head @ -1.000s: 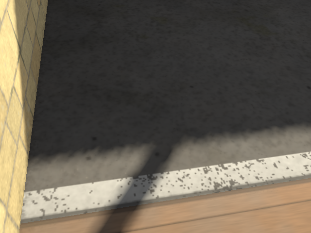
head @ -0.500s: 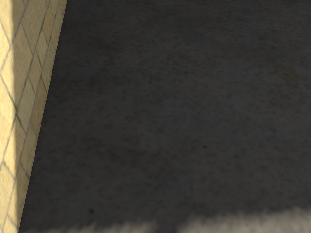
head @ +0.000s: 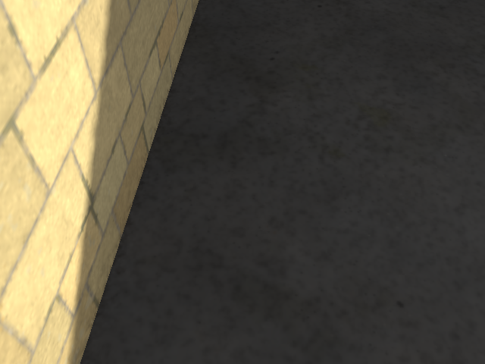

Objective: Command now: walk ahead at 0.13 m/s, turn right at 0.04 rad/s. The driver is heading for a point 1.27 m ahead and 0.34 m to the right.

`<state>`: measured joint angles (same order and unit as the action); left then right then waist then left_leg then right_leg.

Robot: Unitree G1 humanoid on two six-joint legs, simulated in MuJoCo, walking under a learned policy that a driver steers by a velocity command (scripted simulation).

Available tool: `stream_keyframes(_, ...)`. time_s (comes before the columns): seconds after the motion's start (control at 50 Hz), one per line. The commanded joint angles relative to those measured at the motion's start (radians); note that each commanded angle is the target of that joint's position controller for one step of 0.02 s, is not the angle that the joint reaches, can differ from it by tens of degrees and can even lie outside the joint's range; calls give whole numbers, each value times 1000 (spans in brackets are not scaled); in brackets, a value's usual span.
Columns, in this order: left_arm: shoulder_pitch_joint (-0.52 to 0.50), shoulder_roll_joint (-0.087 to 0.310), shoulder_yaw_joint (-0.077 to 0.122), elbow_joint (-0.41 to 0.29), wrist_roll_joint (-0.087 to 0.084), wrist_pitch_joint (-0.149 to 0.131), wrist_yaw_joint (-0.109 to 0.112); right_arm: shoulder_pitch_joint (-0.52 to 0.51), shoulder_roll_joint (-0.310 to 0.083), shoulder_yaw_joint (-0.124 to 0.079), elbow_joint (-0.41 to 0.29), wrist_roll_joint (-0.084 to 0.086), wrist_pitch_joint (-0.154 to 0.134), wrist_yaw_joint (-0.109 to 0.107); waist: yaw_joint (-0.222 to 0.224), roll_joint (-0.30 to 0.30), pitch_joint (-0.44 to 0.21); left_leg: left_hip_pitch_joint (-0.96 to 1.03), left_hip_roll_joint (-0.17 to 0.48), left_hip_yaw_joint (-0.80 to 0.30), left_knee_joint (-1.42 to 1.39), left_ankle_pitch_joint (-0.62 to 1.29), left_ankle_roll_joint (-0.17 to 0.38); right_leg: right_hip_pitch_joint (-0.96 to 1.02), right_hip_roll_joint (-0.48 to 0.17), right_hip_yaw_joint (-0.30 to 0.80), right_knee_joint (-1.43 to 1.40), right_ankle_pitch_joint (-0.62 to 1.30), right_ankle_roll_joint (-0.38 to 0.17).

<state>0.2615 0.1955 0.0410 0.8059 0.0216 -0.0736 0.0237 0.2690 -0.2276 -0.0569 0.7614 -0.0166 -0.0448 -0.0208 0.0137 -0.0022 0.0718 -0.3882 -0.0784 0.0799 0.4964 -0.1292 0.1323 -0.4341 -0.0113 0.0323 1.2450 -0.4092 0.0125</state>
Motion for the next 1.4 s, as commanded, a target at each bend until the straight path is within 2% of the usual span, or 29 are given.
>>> stream_keyframes(0.02,150,63,14,-10,8,33,3,57,-86,-3,-39,4,-41,-20,26,-1,-202,150,353,-226,-216,685,102,67,4,54,-48,37,-4)
stream_keyframes(0.04,172,69,22,-1,-1,42,3,55,-104,-6,-41,7,-41,-23,30,37,-199,163,341,-190,-209,710,89,48,21,63,-53,46,-4)
stream_keyframes(0.08,160,83,34,-7,0,54,1,55,-127,-11,-44,11,-32,-29,26,75,-190,190,341,-143,-215,642,83,-9,42,58,-50,69,-3)
stream_keyframes(0.18,58,83,48,-48,15,91,-5,61,-119,-7,-61,16,4,-56,-9,119,-104,197,359,-120,-284,164,91,-135,33,28,-89,95,12)
stream_keyframes(0.24,35,72,47,-71,20,104,-14,70,-123,-8,-61,18,13,-67,-15,126,-75,227,380,-115,-292,65,96,-153,18,8,-192,83,20)
stream_keyframes(0.26,34,58,41,-82,32,107,-17,61,-125,-9,-71,16,9,-66,-24,117,-81,240,381,-102,-294,24,105,-146,11,-12,-219,77,22)
stream_keyframes(0.28,17,76,44,-82,2,117,-18,9,-95,-3,-86,-11,9,-46,-18,171,-73,216,340,-47,-290,-15,82,-130,-20,-28,-267,105,26)
stream_keyframes(0.3,-11,84,46,-91,4,125,-20,-27,-81,2,-89,-9,1,-40,-28,188,-63,191,317,-26,-289,-63,70,-98,-8,-47,-347,104,25)
stream_keyframes(0.32,-21,85,45,-104,10,125,-22,-10,-100,-3,-80,-11,-1,-34,-37,170,-61,183,324,-28,-270,-78,75,-75,-14,-68,-401,105,13)
stream_keyframes(0.38,-12,80,41,-131,2,125,-34,6,-137,-17,-67,-14,12,-23,-44,142,-100,186,370,-45,-195,-98,87,2,-12,-109,-504,28,-31)
stream_keyframes(0.42,21,84,41,-139,1,110,-39,-18,-143,-21,-63,-9,16,-20,-8,96,-110,124,359,-11,-105,-105,40,126,-5,-117,-668,128,-63)
stream_keyframes(0.44,63,121,47,-130,11,94,-37,13,-130,-20,-46,-16,16,-23,2,20,-104,62,330,21,-24,-133,-16,204,-11,-57,-776,183,-78)
stream_keyframes(0.46,104,218,66,-133,21,80,-23,50,-72,-9,-56,-22,24,-18,-8,-246,-109,-60,210,121,251,-346,-98,264,-218,260,-929,335,-125)
stream_keyframes(0.48,108,328,91,-169,1,77,-7,-3,-51,1,-111,-6,34,-30,4,-352,-58,-246,42,36,408,-546,-149,249,-389,549,-969,663,-280)
stream_keyframes(0.5,178,301,98,-142,-10,90,4,-58,-81,-3,-115,-8,45,-31,51,-243,-108,-222,65,-76,558,-511,-154,243,-364,489,-979,583,-352)
stream_keyframes(0.54,17,231,75,-164,-18,109,1,-56,-103,-12,-101,3,37,-16,-31,-135,-75,-233,98,-127,575,-316,-153,205,-219,324,-972,369,-282)
stream_keyframes(0.58,-55,180,56,-194,-24,104,-9,-3,-120,-17,-69,-18,38,-4,-51,-131,-136,-196,85,-102,602,-248,-163,248,-157,229,-950,502,-252)
stream_keyframes(0.64,-7,164,46,-182,-13,83,-10,25,-91,-7,-49,-5,50,0,-30,-95,-176,-162,86,-101,566,-243,-174,308,-151,193,-941,600,-245)
stream_keyframes(0.72,31,165,41,-159,-2,80,0,-14,-81,2,-59,3,66,-4,3,-109,-137,-95,93,-103,381,-260,-163,294,-146,203,-958,461,-245)
stream_keyframes(0.82,7,173,38,-163,13,89,-4,35,-88,4,-34,13,61,-4,6,-118,-104,96,63,-91,103,-280,-118,209,-152,262,-940,337,-242)
stream_keyframes(0.86,-16,152,26,-162,-8,87,1,101,-68,11,-6,5,45,-3,-47,-49,-103,289,75,-111,-164,-73,-82,108,-128,255,-893,311,-179)
stream_keyframes(0.88,-2,103,11,-170,-8,79,1,92,-102,11,-6,-14,31,-4,-24,55,-100,333,188,-253,-241,-81,-66,57,-73,215,-827,247,-122)
stream_keyframes(0.9,-16,75,5,-189,-18,79,-3,-7,-162,3,-26,-6,24,-6,28,221,-53,187,300,-399,-293,-71,-11,62,72,77,-790,130,-80)
stream_keyframes(0.92,-42,91,2,-175,-2,82,-4,-64,-92,22,-39,-4,17,2,28,194,-53,89,311,-381,-282,-76,4,186,49,73,-808,132,-73)
stream_keyframes(0.94,-33,90,1,-159,0,78,-6,-82,-66,31,-44,1,10,7,35,160,-65,75,251,-321,-267,-101,-27,253,29,99,-843,217,-75)
stream_keyframes(1.0,-13,131,11,-128,0,58,-6,-9,-92,21,-10,15,1,1,2,96,-81,154,153,-227,-229,-80,-73,248,-17,138,-852,329,-88)
stream_keyframes(1.1,-2,90,1,-81,-6,55,5,5,-75,20,17,10,10,1,-16,1,-66,213,151,-213,-199,-61,-60,187,-13,135,-884,299,-80)
stream_keyframes(1.22,11,90,4,-36,-7,51,12,-3,-66,19,59,10,10,1,-16,-23,-67,227,140,-202,-196,-44,-64,197,-24,144,-901,310,-83)
stream_keyframes(1.4,36,96,7,44,-7,49,20,15,-47,25,148,11,10,-3,-13,-7,-60,240,136,-196,-207,-22,-72,227,-36,149,-921,318,-92)
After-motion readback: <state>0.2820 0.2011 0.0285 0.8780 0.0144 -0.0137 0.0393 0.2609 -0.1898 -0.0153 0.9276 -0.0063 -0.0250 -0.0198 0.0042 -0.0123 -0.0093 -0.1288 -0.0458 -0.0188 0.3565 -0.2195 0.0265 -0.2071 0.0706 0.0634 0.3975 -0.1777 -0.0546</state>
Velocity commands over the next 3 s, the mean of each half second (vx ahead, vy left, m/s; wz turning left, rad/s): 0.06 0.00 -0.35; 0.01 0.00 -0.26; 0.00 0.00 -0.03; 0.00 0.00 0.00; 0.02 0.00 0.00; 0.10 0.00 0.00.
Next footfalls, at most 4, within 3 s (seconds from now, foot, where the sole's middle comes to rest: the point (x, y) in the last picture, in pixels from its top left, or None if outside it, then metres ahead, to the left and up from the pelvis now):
0.46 right None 0.07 -0.17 -0.77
0.88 left None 0.11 0.02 -0.77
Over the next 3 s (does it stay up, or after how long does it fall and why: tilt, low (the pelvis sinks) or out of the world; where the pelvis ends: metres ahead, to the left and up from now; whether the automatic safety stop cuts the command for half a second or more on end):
stays up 0.14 -0.10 0.01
